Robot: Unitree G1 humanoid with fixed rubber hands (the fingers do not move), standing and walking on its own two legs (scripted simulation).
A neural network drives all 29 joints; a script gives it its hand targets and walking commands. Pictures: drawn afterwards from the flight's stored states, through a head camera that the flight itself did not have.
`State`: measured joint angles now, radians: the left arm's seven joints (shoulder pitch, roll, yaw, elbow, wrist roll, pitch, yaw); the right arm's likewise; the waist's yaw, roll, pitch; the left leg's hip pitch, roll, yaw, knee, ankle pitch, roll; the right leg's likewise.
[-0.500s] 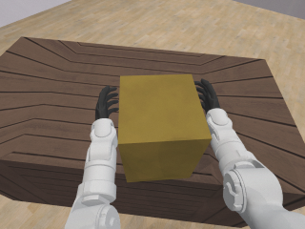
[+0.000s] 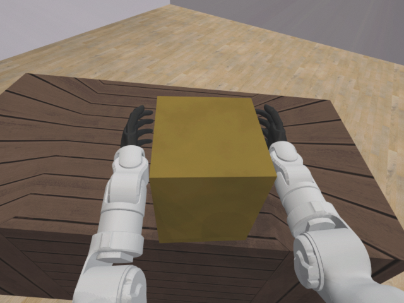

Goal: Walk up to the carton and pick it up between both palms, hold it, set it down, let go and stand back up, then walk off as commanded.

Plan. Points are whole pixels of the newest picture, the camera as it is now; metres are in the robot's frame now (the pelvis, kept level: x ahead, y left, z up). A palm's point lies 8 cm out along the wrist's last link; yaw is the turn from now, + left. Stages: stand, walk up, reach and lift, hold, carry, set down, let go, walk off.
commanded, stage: reach and lift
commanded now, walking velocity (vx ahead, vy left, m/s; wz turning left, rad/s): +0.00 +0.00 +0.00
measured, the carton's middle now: (204, 172) +0.37 +0.02 +0.06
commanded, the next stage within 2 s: none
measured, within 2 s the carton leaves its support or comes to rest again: neither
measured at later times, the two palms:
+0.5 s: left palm (127, 130) +0.36 +0.17 +0.18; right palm (279, 137) +0.39 -0.12 +0.17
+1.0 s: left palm (124, 113) +0.36 +0.17 +0.21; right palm (287, 131) +0.37 -0.12 +0.20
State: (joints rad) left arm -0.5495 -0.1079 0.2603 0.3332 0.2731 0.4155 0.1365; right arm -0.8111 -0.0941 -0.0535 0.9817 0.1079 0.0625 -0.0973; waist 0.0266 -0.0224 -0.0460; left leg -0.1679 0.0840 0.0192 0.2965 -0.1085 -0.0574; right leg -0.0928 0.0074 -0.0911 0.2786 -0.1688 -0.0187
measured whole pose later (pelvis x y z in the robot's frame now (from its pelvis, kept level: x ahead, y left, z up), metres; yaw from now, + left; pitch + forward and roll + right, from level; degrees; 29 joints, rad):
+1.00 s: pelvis -0.01 +0.03 +0.00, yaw +0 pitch -6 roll -1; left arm -0.68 -0.04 0.26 0.22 0.25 0.66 0.06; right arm -0.83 -0.09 -0.03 0.76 0.21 0.31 -0.19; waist -0.08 -0.04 -0.02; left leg -0.09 0.03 0.02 0.34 -0.14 -0.01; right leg 0.00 -0.03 -0.06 0.27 -0.16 0.03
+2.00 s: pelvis +0.00 +0.03 +0.00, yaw +0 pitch -6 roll -1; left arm -0.76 0.00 0.30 0.22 0.22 0.79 0.02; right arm -0.92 -0.14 0.02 0.71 0.33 0.48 -0.26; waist -0.09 -0.01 -0.07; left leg -0.09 0.04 -0.01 0.36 -0.16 -0.02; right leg 0.01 -0.01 -0.04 0.27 -0.18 0.02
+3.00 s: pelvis +0.00 +0.02 +0.00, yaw +0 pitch -6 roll -1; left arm -0.79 0.01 0.31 0.20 0.21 0.88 0.02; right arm -0.96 -0.17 0.06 0.68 0.40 0.59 -0.30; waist -0.09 0.00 -0.11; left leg -0.11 0.04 -0.04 0.38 -0.18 -0.03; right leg 0.01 0.01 -0.02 0.28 -0.19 0.02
